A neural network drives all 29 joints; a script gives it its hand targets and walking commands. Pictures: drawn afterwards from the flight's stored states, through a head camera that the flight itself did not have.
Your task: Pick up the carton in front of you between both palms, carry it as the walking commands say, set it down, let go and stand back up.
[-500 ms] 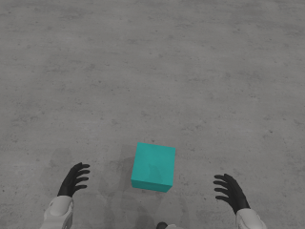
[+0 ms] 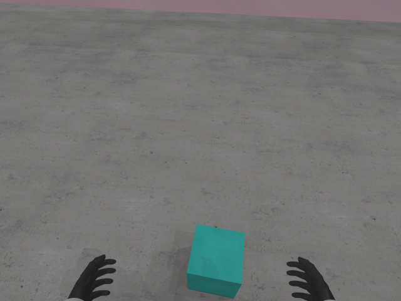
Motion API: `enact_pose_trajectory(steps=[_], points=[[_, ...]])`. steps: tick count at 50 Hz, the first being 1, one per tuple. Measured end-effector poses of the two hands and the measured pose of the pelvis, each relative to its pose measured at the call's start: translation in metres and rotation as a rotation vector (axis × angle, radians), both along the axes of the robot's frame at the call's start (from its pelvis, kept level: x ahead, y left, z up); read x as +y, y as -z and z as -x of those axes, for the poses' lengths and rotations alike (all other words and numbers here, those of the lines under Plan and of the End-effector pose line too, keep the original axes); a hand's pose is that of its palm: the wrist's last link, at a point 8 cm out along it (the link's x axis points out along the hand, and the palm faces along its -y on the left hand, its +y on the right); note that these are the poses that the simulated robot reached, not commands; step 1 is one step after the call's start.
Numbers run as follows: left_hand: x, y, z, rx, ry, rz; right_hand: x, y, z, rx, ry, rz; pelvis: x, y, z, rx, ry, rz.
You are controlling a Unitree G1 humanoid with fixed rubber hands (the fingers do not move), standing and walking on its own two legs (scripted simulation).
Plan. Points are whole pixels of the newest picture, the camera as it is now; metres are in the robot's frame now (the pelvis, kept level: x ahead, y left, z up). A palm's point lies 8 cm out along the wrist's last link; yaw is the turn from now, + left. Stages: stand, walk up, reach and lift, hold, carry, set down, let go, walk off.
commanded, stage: let go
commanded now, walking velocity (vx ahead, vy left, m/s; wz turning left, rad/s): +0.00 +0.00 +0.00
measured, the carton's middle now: (215, 261) +0.41 -0.07 -0.65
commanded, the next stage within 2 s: stand in 0.12 s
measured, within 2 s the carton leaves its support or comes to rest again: neither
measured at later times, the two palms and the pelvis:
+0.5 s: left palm out of the picture +0.15 +0.22 -0.12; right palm out of the picture +0.11 -0.29 -0.11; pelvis +0.04 -0.02 -0.02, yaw -5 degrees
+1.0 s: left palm out of the picture +0.15 +0.22 -0.13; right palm out of the picture +0.05 -0.29 -0.13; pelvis +0.04 -0.03 -0.02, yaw -8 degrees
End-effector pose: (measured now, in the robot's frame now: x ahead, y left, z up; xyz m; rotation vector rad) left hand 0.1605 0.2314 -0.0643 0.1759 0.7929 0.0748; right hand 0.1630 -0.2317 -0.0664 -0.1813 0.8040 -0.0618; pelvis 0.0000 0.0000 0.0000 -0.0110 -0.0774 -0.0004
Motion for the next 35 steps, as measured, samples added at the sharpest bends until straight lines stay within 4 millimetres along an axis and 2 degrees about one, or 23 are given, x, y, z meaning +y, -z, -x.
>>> enact_pose_trajectory(steps=[8,13,16,26,35], points=[[-0.008,0.011,0.009,0.008,-0.001,-0.046,-0.024,-0.002,0.002,-0.021,0.032,0.078,-0.011,0.003,-0.003,0.033,0.016,-0.002],[0.004,0.029,0.031,0.106,0.0,-0.111,-0.046,0.015,0.02,-0.014,0.071,0.127,-0.015,0.007,-0.013,0.106,0.037,0.004],[0.006,0.037,0.035,0.151,0.005,-0.117,-0.055,0.025,0.032,0.027,0.099,0.131,-0.018,0.009,-0.021,0.131,0.051,0.002],[-0.01,0.056,0.01,0.185,0.046,-0.101,-0.061,0.044,0.052,0.119,0.173,0.128,-0.023,0.018,-0.042,0.162,0.086,-0.007],[-0.02,0.06,-0.007,0.189,0.071,-0.1,-0.059,0.056,0.073,0.193,0.216,0.114,-0.025,0.021,-0.047,0.159,0.108,-0.018]])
